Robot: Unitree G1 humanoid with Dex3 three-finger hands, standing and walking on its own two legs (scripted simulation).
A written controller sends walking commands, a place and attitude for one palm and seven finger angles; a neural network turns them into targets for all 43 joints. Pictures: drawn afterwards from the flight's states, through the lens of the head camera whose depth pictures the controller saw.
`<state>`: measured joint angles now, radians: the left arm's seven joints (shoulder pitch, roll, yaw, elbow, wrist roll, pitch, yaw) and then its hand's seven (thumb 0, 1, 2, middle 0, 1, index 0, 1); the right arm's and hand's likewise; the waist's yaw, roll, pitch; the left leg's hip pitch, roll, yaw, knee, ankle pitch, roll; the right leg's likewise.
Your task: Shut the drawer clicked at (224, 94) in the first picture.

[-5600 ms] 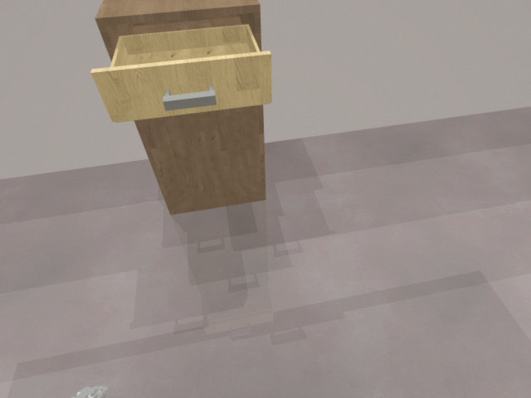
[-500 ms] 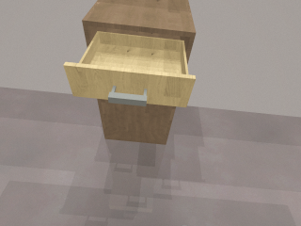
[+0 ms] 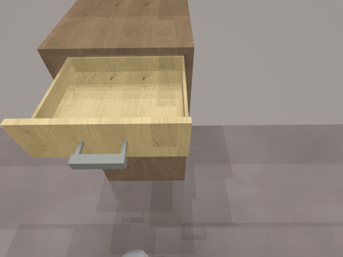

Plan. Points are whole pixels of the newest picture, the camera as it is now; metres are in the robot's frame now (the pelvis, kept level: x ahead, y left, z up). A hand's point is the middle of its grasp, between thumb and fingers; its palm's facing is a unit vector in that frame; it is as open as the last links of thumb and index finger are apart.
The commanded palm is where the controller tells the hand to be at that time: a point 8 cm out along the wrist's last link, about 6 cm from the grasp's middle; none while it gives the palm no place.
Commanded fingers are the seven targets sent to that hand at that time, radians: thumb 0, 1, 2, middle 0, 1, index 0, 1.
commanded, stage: come to a stop and stand still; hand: left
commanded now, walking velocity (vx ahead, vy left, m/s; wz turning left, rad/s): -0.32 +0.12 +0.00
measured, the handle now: (100, 153) +0.34 +0.19 +0.05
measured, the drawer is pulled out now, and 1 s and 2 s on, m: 0.29 0.29 0.29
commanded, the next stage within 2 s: look again from close up in 1.08 s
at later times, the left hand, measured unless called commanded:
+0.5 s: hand out of the picture +0.01 +0.21 -0.17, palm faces +0.04 -0.97 -0.23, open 7.3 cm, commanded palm none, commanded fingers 0.00 0.90 0.90 -0.20 -0.30 -0.20 -0.30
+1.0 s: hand out of the picture -0.04 +0.12 -0.17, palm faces +0.02 -0.98 -0.17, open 7.3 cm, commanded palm none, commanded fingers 0.00 0.90 0.90 -0.20 -0.30 -0.20 -0.30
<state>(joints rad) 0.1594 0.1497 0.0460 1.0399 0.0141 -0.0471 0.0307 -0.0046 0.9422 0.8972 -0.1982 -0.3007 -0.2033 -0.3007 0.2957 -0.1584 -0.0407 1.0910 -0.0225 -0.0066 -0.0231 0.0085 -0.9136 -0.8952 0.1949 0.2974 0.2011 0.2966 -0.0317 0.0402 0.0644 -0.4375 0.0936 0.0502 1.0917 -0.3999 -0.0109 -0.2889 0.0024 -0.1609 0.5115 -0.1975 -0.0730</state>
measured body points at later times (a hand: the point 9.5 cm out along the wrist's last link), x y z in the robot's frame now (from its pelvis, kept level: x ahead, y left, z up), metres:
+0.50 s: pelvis +0.00 +0.01 +0.00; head +0.02 +0.03 +0.45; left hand +0.01 +0.26 -0.16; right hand +0.09 -0.21 -0.14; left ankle +0.08 +0.12 -0.73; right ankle -0.07 -0.12 -0.69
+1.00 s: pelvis -0.04 -0.04 +0.01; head -0.03 -0.05 +0.46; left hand -0.04 +0.17 -0.15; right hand -0.08 -0.26 -0.16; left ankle +0.00 +0.12 -0.73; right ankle -0.08 -0.12 -0.73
